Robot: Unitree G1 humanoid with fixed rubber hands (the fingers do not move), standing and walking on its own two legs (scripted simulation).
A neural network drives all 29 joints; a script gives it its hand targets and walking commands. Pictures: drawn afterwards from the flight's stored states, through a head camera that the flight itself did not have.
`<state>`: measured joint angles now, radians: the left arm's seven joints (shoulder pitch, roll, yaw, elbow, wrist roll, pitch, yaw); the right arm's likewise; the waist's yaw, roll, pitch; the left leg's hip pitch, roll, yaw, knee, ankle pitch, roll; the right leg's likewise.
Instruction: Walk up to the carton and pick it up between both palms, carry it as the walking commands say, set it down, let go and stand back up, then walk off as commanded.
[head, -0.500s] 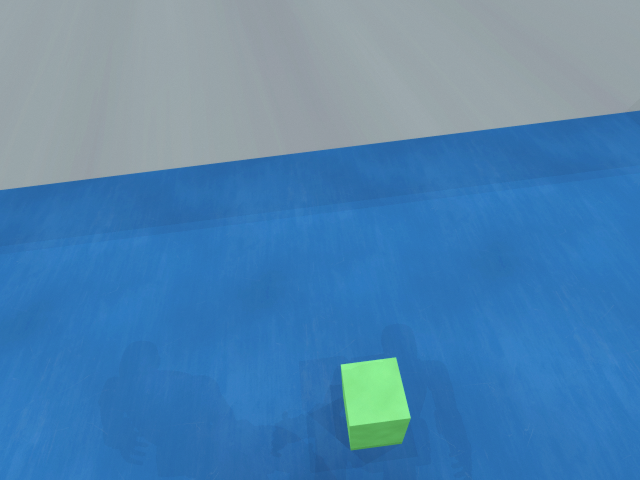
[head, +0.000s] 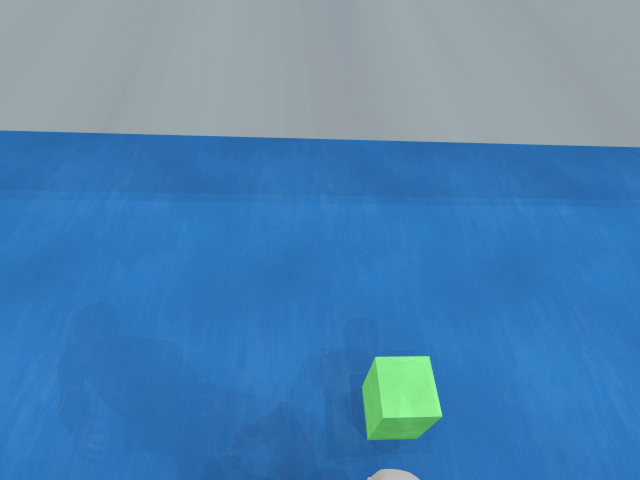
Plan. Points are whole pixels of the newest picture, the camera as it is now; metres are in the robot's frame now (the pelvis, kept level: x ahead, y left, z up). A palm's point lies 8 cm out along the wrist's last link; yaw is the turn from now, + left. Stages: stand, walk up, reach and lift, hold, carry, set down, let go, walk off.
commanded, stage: walk off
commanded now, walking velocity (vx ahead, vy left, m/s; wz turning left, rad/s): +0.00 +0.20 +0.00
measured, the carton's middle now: (397, 399) +0.41 -0.24 -0.65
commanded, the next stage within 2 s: none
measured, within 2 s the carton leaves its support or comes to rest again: neither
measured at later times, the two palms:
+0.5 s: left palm out of the picture -0.02 +0.36 -0.10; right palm out of the picture +0.04 -0.16 -0.14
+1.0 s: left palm out of the picture +0.04 +0.48 -0.13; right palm out of the picture +0.02 -0.01 -0.15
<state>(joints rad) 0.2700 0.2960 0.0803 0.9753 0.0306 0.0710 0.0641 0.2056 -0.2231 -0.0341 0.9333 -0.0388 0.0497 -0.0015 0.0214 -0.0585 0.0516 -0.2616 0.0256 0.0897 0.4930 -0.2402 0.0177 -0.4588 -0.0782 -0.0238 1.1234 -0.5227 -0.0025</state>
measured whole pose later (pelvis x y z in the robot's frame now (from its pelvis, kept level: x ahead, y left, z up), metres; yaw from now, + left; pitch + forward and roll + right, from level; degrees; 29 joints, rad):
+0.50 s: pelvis -0.01 +0.09 +0.01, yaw +2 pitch +0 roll +3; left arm 0.31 0.22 0.06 0.99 0.04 0.01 0.07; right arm 0.25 -0.25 -0.07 0.96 -0.03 0.09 0.02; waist 0.03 0.02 0.06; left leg -0.45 0.03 -0.04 0.95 -0.32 -0.11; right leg -0.21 -0.15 -0.13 0.45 -0.24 0.02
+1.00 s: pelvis -0.01 +0.23 -0.01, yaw +0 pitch +0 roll +2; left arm 0.22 0.18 0.04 0.95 0.02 0.04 0.08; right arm 0.26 -0.20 -0.02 0.95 -0.03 0.05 -0.03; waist -0.01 0.01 0.02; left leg -0.26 -0.07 0.16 0.51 -0.26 0.09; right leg -0.26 -0.03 -0.13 0.60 -0.36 -0.04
